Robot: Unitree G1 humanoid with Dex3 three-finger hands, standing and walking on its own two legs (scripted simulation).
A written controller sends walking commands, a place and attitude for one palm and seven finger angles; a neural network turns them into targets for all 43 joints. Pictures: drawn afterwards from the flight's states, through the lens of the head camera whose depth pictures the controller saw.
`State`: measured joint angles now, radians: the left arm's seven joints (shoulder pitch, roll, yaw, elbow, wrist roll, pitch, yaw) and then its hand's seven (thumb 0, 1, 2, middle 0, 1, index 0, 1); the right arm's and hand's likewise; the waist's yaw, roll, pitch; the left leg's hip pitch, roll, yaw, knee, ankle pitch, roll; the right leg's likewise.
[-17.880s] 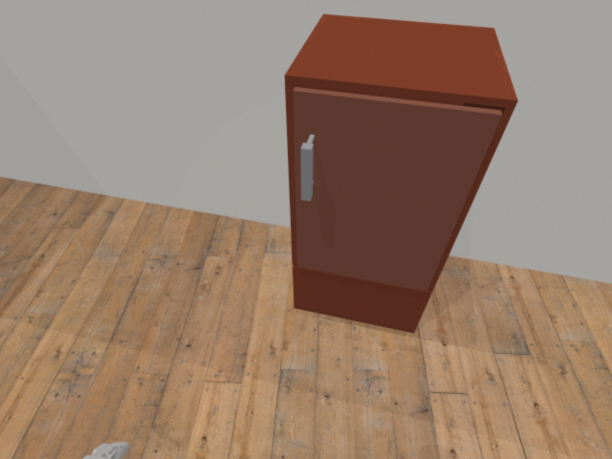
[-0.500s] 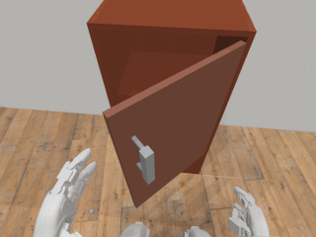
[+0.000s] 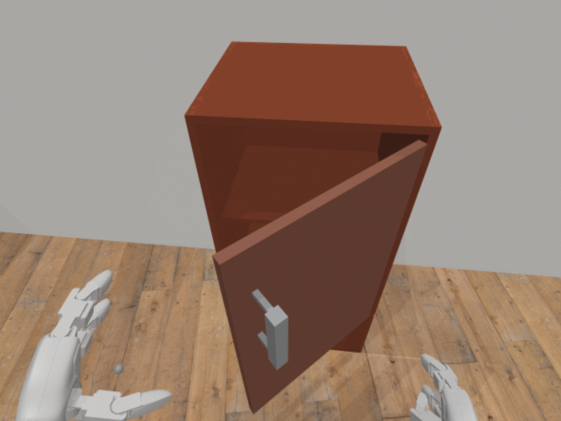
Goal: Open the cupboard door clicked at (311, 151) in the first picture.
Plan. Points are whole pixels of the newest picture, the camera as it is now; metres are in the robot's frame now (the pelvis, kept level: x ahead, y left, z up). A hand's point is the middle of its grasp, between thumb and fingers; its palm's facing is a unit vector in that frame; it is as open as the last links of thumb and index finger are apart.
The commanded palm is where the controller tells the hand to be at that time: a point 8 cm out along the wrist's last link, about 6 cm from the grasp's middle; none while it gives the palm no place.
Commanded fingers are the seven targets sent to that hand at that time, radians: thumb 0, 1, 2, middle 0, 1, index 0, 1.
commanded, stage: draw the hand back to the body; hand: left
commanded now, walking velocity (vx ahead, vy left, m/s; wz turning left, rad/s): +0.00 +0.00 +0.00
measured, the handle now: (269, 329) +0.27 +0.05 -0.01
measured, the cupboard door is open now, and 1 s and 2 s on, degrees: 44 44 44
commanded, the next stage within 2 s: step back with the hand held close in 0.82 s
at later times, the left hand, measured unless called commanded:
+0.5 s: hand (39, 274) +0.20 +0.26 +0.20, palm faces +0.47 -0.79 -0.40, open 8.5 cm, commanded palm +0.15 +0.29 +0.21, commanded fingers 0.00 0.90 0.90 -0.20 -0.30 -0.20 -0.30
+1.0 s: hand (62, 281) +0.20 +0.24 +0.20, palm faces +0.45 -0.80 -0.40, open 7.4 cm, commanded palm +0.15 +0.27 +0.21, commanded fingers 0.00 0.90 0.90 -0.20 -0.30 -0.20 -0.30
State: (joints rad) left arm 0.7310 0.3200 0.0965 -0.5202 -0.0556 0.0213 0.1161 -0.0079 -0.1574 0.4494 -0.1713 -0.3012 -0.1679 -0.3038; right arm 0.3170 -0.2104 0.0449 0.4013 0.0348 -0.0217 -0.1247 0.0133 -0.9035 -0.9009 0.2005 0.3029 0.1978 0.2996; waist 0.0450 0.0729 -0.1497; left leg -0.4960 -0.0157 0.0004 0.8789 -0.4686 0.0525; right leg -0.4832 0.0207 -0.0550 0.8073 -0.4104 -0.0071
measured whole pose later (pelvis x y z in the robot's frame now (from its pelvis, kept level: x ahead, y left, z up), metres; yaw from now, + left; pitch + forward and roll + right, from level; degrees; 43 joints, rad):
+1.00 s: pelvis +0.01 -0.02 +0.04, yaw -1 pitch -4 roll -1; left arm 0.46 0.35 0.34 -0.40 -0.07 -0.06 0.11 0.02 0.89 0.90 -0.21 -0.30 -0.21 -0.30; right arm 0.20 -0.23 0.03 0.61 0.01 -0.08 -0.07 0.01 -0.90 -0.90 0.20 0.30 0.20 0.30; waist 0.07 0.07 0.00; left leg -0.11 0.00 0.01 0.46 -0.28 0.02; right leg -0.10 0.05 -0.04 0.39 -0.22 -0.04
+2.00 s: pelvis -0.14 +0.01 +0.01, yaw +4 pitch -2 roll +0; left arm 0.47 0.39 0.44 -0.55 -0.01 -0.24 0.16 0.01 0.89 0.90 -0.22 -0.30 -0.21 -0.31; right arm 0.19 -0.23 -0.02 0.60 -0.01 -0.06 -0.05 0.01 -0.90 -0.90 0.20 0.30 0.20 0.30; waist 0.00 -0.02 0.07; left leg -0.53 -0.03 0.06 0.82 -0.45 0.02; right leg -0.49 0.02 0.05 0.66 -0.14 0.01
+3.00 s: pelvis -0.35 +0.00 +0.03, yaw -8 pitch -1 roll +1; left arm 0.64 0.51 0.48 -0.61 -0.01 -0.24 0.13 0.01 0.88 0.90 -0.23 -0.30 -0.22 -0.31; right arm 0.30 -0.19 -0.01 0.71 -0.03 -0.09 -0.06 0.01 -0.90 -0.90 0.20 0.30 0.20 0.30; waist 0.01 -0.04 -0.03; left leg -0.66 0.00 0.00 1.16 -0.31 -0.02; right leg -0.29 0.04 -0.09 0.61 -0.30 -0.10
